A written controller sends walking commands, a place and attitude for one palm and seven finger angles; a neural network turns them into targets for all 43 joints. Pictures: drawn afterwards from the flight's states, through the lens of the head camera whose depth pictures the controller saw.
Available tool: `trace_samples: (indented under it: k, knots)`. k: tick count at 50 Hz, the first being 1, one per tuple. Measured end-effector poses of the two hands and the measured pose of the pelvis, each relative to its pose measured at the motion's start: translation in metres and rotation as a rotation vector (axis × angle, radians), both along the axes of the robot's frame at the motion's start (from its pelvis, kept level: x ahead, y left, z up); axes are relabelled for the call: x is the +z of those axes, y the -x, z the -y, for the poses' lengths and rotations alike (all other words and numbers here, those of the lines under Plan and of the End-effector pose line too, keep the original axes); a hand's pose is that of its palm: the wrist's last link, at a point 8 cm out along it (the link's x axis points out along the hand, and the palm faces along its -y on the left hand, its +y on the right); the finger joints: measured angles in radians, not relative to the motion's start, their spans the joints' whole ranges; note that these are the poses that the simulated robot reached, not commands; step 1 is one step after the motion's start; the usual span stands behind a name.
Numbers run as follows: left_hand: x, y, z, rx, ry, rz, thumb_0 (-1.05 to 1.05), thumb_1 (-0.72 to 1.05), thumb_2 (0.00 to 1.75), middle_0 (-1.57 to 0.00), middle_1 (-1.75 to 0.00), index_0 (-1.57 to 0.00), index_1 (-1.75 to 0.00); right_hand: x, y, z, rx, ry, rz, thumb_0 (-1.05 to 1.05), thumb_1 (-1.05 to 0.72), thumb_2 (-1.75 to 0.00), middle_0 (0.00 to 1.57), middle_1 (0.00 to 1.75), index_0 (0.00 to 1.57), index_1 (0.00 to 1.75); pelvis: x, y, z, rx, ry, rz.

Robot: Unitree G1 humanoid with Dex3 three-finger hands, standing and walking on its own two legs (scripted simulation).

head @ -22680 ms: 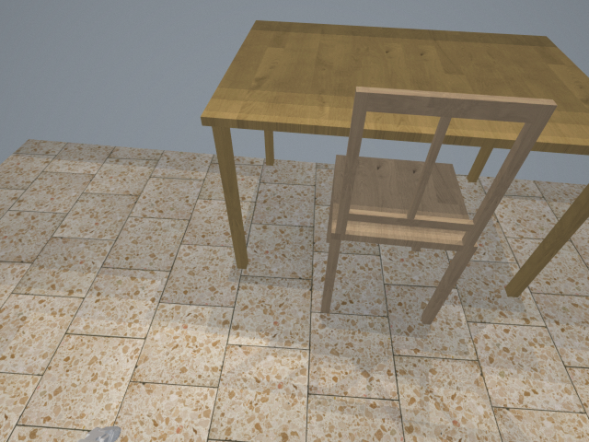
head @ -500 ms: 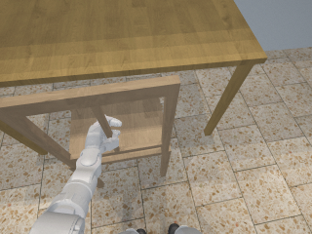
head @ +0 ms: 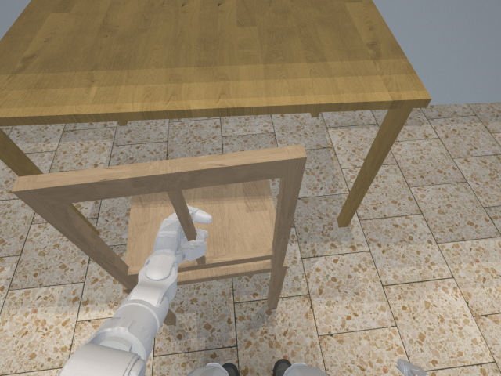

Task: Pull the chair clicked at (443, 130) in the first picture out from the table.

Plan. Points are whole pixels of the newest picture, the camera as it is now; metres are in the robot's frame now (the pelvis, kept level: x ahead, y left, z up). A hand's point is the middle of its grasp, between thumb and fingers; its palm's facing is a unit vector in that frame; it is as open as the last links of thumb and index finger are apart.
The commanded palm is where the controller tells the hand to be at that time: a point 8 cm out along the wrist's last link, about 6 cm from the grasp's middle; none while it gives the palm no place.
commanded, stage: step backward, pulling the chair out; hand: left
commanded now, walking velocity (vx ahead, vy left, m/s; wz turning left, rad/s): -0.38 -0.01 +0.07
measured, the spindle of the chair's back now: (190, 231) +0.37 +0.12 -0.06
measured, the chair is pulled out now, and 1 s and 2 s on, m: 0.19 0.21 0.29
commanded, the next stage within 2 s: none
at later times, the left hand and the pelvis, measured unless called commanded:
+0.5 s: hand (198, 249) +0.33 +0.10 -0.06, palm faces -0.06 -0.98 -0.18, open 5.1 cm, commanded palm +0.34 +0.16 -0.06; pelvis -0.01 +0.00 +0.00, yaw +2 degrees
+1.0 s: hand (196, 255) +0.32 +0.11 -0.06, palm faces -0.03 -0.99 -0.16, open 5.1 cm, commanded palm +0.31 +0.16 -0.06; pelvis -0.04 +0.00 +0.00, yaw +5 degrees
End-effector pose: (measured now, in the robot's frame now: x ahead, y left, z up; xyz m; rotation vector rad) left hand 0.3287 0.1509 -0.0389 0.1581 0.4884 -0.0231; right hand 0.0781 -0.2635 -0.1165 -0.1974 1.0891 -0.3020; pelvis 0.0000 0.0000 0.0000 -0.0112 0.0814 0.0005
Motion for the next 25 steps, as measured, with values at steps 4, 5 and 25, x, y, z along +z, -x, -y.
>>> trace_samples:
  k: [4,5,25]
  knots:
    - [0.0,0.008,-0.002,-0.002,-0.008,0.005,0.04,0.74,0.82,-0.31,-1.12,-0.5,-1.45,-0.001,0.008,-0.005,0.01,-0.003,0.005,0.0,-0.9,-0.9,0.2,0.3,0.2,0.3,0.0,0.003,-0.002,-0.002,-0.002,0.006]
    - [0.0,0.009,-0.003,-0.003,-0.011,0.007,0.04,0.74,0.82,-0.32,-1.12,-0.5,-1.45,-0.002,0.01,-0.007,0.012,-0.005,0.005,0.0,-0.9,-0.9,0.2,0.3,0.2,0.3,-0.001,0.003,-0.003,-0.004,-0.004,0.007]
    - [0.0,0.01,-0.005,0.001,-0.032,0.022,0.04,0.72,0.84,-0.33,-1.17,-0.5,-1.45,-0.003,0.017,0.003,0.04,0.023,-0.012,0.0,-0.9,-0.9,0.2,0.3,0.2,0.3,-0.003,0.009,-0.001,0.029,-0.006,0.011]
